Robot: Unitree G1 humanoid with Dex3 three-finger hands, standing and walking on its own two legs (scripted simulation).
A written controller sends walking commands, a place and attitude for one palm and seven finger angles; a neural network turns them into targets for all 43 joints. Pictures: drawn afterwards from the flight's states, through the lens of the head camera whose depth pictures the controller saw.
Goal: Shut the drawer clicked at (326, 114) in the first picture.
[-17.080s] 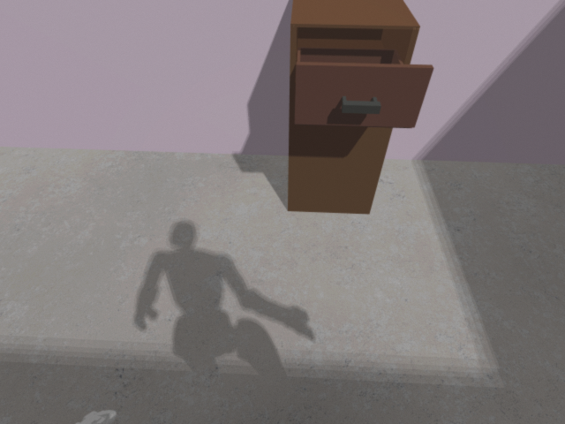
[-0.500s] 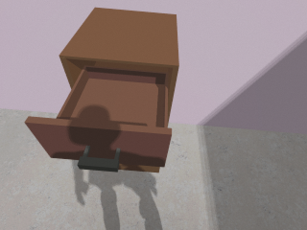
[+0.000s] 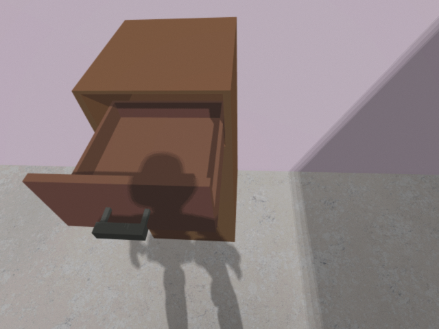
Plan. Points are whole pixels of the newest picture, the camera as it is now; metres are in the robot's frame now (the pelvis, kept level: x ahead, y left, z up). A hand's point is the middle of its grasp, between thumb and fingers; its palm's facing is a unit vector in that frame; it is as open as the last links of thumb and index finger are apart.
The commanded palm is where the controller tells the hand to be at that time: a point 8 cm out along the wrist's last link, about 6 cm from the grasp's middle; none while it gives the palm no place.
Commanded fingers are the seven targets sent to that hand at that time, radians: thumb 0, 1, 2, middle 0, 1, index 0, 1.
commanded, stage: come to a stop and stand still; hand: left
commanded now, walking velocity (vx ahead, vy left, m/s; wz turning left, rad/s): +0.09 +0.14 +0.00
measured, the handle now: (123, 221) +0.31 +0.22 +0.00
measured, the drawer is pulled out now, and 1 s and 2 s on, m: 0.28 0.28 0.28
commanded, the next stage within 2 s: look again from close up in 0.52 s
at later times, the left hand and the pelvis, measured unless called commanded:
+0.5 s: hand out of the picture -0.05 +0.19 -0.17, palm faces +0.09 -0.98 -0.19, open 7.3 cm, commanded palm none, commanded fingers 0.00 0.90 0.90 -0.20 -0.30 -0.20 -0.30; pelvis -0.03 +0.02 +0.00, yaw +1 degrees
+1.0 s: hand out of the picture +0.03 +0.20 -0.18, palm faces +0.06 -0.97 -0.22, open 7.3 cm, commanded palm none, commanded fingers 0.00 0.90 0.90 -0.20 -0.30 -0.20 -0.30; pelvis +0.01 +0.02 -0.01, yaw +1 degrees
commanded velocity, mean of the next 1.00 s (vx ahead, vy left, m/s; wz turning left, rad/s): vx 0.04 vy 0.02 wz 0.00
